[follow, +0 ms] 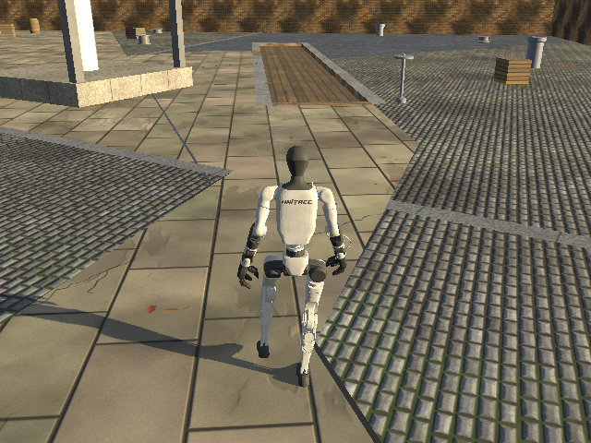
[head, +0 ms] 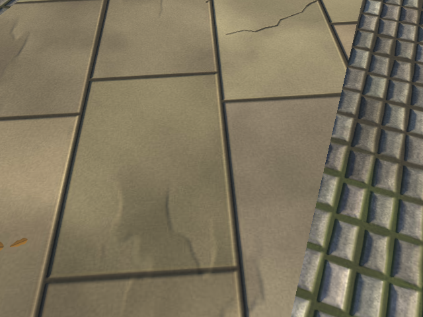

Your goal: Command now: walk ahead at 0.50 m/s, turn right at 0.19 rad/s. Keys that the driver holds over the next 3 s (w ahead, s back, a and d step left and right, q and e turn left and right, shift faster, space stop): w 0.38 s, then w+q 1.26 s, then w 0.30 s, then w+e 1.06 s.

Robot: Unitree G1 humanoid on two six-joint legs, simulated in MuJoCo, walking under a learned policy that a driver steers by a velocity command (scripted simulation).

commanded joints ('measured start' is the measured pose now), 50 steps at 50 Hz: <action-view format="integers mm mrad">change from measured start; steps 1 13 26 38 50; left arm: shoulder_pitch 68 89 -199 -223 -65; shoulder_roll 132 104 62 116 92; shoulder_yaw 24 -6 -18 -8 7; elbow -27 -24 -107 -154 -92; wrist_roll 0 -1 40 19 14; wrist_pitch -16 -24 22 -21 -56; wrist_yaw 4 19 -18 7 19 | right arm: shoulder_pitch -78 341 243 250 122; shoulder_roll -57 -225 -109 -165 -57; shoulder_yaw -9 -61 -32 -62 -44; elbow -69 21 111 99 -2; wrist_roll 6 -23 41 25 5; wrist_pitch -5 -49 -61 -43 28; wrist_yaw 6 -37 -14 -29 27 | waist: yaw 25 -167 -25 18 -36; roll -92 66 18 33 -120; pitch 9 -287 36 -54 -22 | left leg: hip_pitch -20 833 512 577 -12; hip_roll -28 100 16 -1 -60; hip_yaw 45 -247 -176 -245 -35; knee -123 -492 -822 -488 199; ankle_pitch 111 -112 136 423 -68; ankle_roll -1 225 255 177 68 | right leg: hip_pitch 22 -176 -573 -201 -35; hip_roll -254 -181 -237 -129 -406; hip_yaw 135 21 -18 -15 42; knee -84 735 635 215 -100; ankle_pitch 444 426 70 47 211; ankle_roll -69 16 147 102 -16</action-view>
